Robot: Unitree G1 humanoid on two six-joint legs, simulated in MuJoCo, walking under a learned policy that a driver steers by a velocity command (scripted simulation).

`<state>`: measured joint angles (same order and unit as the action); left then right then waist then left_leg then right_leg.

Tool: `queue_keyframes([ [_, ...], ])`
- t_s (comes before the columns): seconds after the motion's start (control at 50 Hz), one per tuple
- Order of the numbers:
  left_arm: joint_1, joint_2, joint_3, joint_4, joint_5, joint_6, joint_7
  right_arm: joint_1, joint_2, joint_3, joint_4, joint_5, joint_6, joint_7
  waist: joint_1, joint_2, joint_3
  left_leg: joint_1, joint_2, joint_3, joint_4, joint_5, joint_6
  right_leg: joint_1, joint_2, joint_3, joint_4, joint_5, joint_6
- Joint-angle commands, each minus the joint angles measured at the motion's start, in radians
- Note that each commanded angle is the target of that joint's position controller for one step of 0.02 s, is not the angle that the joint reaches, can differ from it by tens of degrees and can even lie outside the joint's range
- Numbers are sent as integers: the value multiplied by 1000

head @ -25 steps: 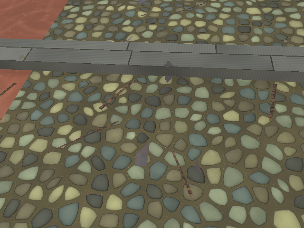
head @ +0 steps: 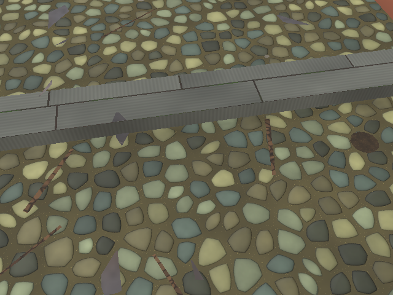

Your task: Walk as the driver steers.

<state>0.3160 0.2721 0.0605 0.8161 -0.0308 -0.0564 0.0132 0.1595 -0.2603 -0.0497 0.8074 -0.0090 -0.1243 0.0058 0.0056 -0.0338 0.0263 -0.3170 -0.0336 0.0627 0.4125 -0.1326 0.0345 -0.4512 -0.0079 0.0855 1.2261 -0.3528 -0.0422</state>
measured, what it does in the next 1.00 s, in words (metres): walks ahead: right foot, then left foot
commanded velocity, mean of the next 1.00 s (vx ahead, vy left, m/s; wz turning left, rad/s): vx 0.50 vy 0.00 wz -0.04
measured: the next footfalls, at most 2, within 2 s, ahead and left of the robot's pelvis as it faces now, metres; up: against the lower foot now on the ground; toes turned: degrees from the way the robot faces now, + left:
right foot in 0.38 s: +0.34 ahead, -0.20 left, +0.00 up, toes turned -15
left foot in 0.94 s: +0.69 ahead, -0.02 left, +0.00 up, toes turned +5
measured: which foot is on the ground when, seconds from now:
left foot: down 0.00-0.38, up 0.40-0.92, down 0.94-1.00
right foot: up 0.00-0.36, down 0.38-0.96, up 0.98-1.00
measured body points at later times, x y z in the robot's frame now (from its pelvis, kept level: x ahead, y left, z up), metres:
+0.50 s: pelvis +0.26 -0.09 -0.01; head +0.30 -0.11 +0.44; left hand +0.47 +0.12 -0.10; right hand +0.27 -0.38 -0.14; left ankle +0.18 +0.09 -0.63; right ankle +0.30 -0.18 -0.74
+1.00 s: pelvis +0.55 -0.09 -0.03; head +0.59 -0.08 +0.42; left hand +0.57 +0.19 -0.16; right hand +0.73 -0.33 -0.13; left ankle +0.65 -0.02 -0.74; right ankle +0.34 -0.20 -0.66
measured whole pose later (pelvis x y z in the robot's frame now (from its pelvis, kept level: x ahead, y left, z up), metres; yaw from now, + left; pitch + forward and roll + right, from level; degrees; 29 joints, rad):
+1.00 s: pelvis +0.55 -0.09 -0.03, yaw +3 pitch +2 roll +0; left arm 0.33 0.26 0.06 0.85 0.02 -0.06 0.00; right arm 0.12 -0.26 -0.06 0.74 -0.04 -0.04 0.05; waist 0.02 0.00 0.06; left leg -0.52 -0.06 0.08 0.65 -0.17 0.12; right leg -0.14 -0.07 -0.13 1.03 -0.47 0.01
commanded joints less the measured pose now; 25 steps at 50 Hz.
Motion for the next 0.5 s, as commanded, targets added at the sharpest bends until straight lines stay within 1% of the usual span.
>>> queue_keyframes([
  [0.02, 27, 29, 12, -84, -4, 5, -5, 31, -83, -23, -22, 0, -14, 4, -1, 108, -42, 160, 284, -255, -260, 36, 171, -182, -122, 29, -8, 61, 3],
  [0.04, 6, 22, 10, -101, -1, 11, -5, 36, -95, -28, -12, 5, -19, 6, 1, 101, -24, 149, 290, -221, -277, 70, 181, -205, -132, 26, -34, 74, 5],
  [0.08, -42, 26, 8, -135, 7, 16, -5, 46, -126, -39, 1, 6, -20, 5, -1, 80, -9, 160, 305, -166, -293, 136, 194, -261, -142, 31, -102, 135, 15],
  [0.1, -60, 30, 8, -147, 9, 14, -8, 52, -137, -42, 5, 5, -18, 4, -5, 76, -9, 175, 305, -134, -295, 162, 193, -279, -143, 31, -142, 182, 19],
  [0.14, -105, 32, 6, -165, 6, 7, -20, 56, -153, -46, 9, 4, -11, 1, -17, 76, -5, 200, 288, -60, -289, 201, 175, -280, -139, 14, -254, 292, 18],
  [0.2, -221, 23, -2, -205, 8, -2, -43, 86, -173, -46, 17, 10, 3, -3, -62, 73, 16, 227, 273, 26, -268, 202, 146, -245, -118, -54, -424, 400, 10],
  [0.26, -306, 22, -6, -254, 4, 1, -60, 139, -197, -51, 35, 26, 21, -3, -92, 77, 43, 299, 303, 46, -247, 178, 127, -238, -101, -90, -522, 351, -8],
  [0.3, -324, 31, -3, -277, 6, 1, -67, 163, -211, -54, 51, 36, 35, -1, -83, 85, 53, 352, 329, 49, -208, 244, 119, -216, -73, -114, -568, 246, -36],
  [0.32, -305, 45, 3, -281, 9, 1, -67, 161, -223, -55, 54, 39, 41, -2, -61, 99, 39, 370, 335, 60, -159, 375, 113, -165, -46, -134, -589, 189, -56],
  [0.34, -246, 70, 17, -272, 14, 1, -66, 151, -236, -57, 55, 41, 47, -4, -15, 115, -4, 374, 330, 82, -62, 553, 101, -62, -6, -162, -615, 159, -77],
  [0.36, -95, 110, 43, -228, 15, 0, -61, 137, -231, -52, 55, 39, 55, -7, 73, 105, -84, 334, 295, 124, 122, 681, 77, 149, 47, -191, -684, 216, -106],
  [0.38, 83, 184, 77, -178, 15, 5, -46, 149, -193, -35, 44, 24, 52, -12, 146, 60, -187, 145, 252, 145, 373, 559, 36, 454, 14, -108, -666, 271, -140],
  [0.4, 148, 319, 99, -167, 20, 4, -33, 251, -59, 12, 0, -5, 31, 4, 80, -218, -310, -317, 98, 128, 798, -193, -33, 846, -298, 422, -717, 182, -307],
  [0.42, 190, 244, 76, -179, 22, -4, -34, 225, -110, 6, 28, 31, -2, 15, 122, -161, -473, -405, 44, -106, 973, -456, -22, 878, -413, 715, -889, 151, -365],
  [0.44, 139, 187, 54, -169, 34, -14, -41, 115, -177, -17, -4, 76, -9, 20, 130, -86, -322, -485, 92, -133, 1006, -386, -4, 775, -377, 532, -893, 230, -299],
  [0.46, 67, 158, 45, -170, 30, -19, -42, 70, -156, -10, -20, 73, -8, 16, 91, -52, -217, -471, 138, -125, 940, -297, 5, 617, -338, 371, -893, 314, -259],
  [0.48, -6, 117, 33, -171, 29, -24, -44, 55, -148, -12, -12, 50, 1, 10, 53, -10, -150, -425, 174, -126, 871, -233, 1, 481, -294, 260, -917, 370, -228],
  [0.5, -51, 85, 24, -174, 33, -32, -46, 87, -146, -20, -1, 42, 18, 9, 12, -31, -123, -355, 199, -143, 826, -181, -2, 388, -262, 181, -956, 382, -207],
])
Over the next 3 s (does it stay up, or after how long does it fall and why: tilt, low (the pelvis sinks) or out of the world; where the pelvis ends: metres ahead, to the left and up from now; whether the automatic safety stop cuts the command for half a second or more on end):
stays up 1.02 -0.02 -0.01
